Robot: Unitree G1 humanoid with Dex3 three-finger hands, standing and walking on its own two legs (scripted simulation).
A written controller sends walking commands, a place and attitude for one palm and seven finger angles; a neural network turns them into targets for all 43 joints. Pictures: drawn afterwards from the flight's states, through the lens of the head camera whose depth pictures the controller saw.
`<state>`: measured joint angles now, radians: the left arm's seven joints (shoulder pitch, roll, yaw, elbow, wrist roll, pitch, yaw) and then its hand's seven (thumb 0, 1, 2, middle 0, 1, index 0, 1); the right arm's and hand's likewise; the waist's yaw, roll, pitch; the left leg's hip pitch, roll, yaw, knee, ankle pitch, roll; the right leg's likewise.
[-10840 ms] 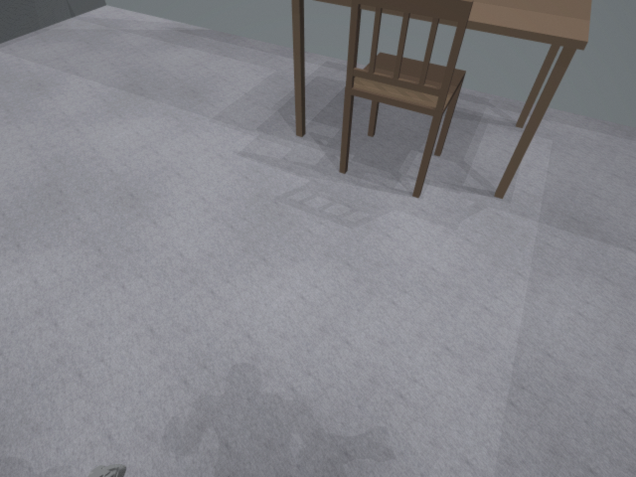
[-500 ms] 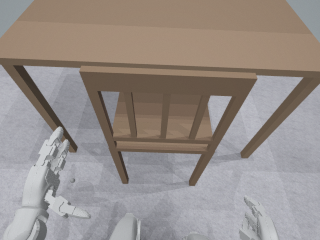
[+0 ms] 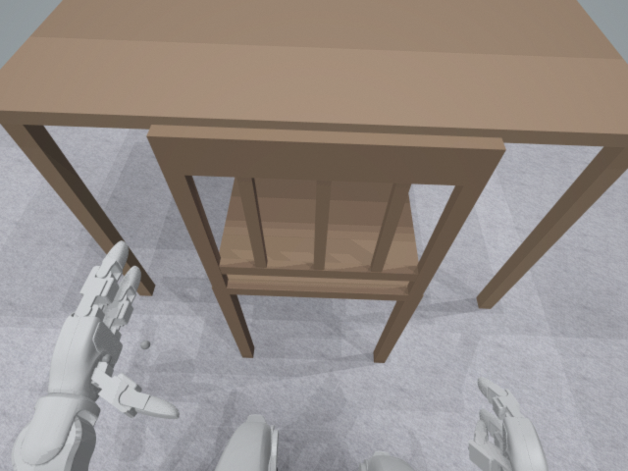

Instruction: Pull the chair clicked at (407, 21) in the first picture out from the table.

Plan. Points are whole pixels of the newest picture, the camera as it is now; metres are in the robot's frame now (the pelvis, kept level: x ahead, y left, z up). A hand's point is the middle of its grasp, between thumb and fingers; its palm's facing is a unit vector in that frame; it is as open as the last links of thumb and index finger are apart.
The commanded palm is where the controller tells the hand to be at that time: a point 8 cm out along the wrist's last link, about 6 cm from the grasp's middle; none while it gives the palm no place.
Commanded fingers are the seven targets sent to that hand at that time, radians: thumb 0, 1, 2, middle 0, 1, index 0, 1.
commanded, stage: aim the fingers beside a spindle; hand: left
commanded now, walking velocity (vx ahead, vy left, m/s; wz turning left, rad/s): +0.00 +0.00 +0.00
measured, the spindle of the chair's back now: (321, 228) +0.47 +0.01 -0.02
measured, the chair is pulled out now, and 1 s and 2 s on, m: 0.00 0.00 0.00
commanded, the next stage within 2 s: push the fingers through the gap in 1.72 s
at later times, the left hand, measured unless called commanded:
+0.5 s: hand (163, 322) +0.29 +0.20 +0.02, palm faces +0.00 -1.00 -0.05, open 16.9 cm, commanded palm +0.27 +0.26 +0.02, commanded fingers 0.00 -0.50 0.30 -0.06 -0.08 -0.06 -0.08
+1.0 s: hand (175, 305) +0.32 +0.20 +0.00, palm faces -0.01 -1.00 -0.04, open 16.9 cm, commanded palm +0.30 +0.25 +0.00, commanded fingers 0.00 -0.50 0.30 -0.06 -0.08 -0.06 -0.08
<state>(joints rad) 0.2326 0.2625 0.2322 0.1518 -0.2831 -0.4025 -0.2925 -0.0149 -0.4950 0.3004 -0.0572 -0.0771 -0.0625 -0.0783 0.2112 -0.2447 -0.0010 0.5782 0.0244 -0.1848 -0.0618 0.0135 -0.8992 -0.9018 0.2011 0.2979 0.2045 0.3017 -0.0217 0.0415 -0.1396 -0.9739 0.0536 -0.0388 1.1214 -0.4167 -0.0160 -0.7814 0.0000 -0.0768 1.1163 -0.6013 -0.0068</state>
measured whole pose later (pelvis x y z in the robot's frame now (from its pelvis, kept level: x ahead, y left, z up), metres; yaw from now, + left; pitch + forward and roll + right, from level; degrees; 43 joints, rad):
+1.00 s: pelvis -0.01 +0.01 -0.03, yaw -1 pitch +20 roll -3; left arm -0.06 0.26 0.23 0.37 -0.23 -0.44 -0.24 -0.02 -0.50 0.30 -0.06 -0.08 -0.06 -0.08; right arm 0.21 -0.25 0.00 0.59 0.01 -0.12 -0.03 0.01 -0.90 -0.90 0.20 0.30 0.20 0.30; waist -0.04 0.03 -0.15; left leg -1.16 0.06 -0.03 1.24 -0.45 0.00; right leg -0.96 0.00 -0.06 1.24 -0.63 0.01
